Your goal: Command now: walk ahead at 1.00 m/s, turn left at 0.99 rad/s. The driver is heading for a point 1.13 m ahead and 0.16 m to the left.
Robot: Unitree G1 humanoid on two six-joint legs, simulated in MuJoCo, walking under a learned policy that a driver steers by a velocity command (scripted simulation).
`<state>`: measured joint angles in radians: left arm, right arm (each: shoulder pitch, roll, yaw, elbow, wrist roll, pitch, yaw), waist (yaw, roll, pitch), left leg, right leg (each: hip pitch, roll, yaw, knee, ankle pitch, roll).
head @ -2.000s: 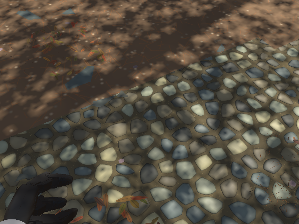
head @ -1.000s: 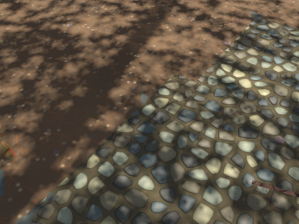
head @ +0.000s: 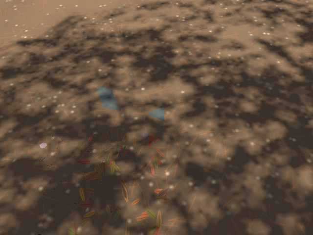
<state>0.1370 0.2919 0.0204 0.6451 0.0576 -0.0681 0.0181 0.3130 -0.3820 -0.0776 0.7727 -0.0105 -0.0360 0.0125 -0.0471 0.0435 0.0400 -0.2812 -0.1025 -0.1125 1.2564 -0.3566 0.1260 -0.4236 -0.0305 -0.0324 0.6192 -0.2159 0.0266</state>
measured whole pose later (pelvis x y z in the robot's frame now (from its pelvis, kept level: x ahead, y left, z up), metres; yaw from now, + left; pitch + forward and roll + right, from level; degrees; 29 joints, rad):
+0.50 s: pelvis +0.44 +0.08 +0.00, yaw +23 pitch -1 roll +1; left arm 0.28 0.23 0.00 0.76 0.03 -0.07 -0.01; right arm 0.28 -0.31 -0.05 0.80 -0.03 -0.02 0.00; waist 0.02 0.01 0.06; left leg -0.29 -0.17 0.07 0.57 -0.27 0.17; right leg -0.40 -0.11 0.02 1.36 -0.32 -0.01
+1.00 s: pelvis +0.91 +0.21 +0.02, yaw +21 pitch +0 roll -2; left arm 0.44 0.30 0.06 0.91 0.02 -0.06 -0.01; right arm 0.15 -0.28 0.00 0.74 -0.06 -0.08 0.03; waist 0.04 0.02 0.02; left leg -0.56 0.06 -0.05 1.18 -0.29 0.05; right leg -0.20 0.11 -0.02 0.43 -0.23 -0.09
